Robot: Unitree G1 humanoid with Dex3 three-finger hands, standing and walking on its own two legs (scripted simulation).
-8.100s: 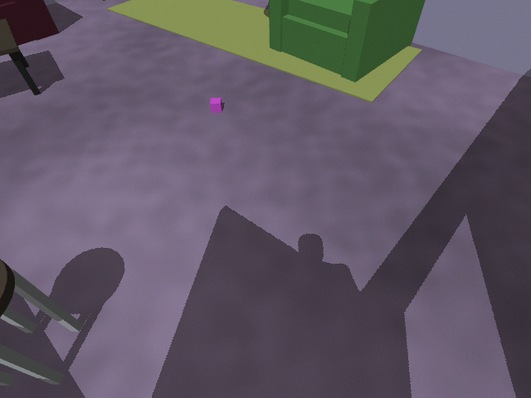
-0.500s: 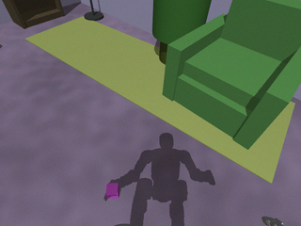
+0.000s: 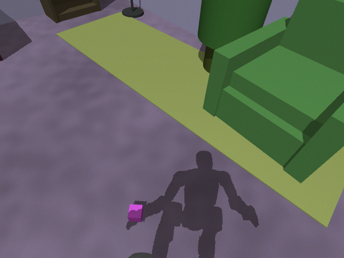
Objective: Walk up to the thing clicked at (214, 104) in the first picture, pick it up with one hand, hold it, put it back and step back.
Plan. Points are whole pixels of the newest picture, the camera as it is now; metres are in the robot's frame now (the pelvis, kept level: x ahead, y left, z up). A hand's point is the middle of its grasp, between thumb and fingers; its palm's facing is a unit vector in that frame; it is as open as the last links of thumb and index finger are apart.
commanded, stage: walk up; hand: left
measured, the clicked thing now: (135, 213) +0.43 +0.23 -0.72
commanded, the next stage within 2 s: none
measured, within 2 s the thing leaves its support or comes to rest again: neither
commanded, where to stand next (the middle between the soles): +0.04 -0.02 m, yaw +1 degrees
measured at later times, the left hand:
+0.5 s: hand out of the picture +0.06 +0.26 -0.13, palm faces +0.02 -0.84 -0.54, open 7.4 cm
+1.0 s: hand out of the picture -0.05 +0.27 -0.17, palm faces -0.03 -0.94 -0.34, open 7.4 cm
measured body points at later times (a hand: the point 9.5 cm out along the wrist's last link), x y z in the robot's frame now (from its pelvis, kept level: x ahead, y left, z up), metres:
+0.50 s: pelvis -0.02 -0.03 -0.02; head +0.05 -0.08 +0.42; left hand +0.06 +0.30 -0.09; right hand +0.11 -0.34 -0.16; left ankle -0.05 +0.14 -0.62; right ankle +0.09 -0.17 -0.72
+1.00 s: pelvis -0.10 +0.00 -0.01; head -0.04 +0.02 +0.43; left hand -0.04 +0.32 -0.15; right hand +0.00 -0.34 -0.11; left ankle -0.07 +0.14 -0.72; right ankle -0.10 -0.12 -0.72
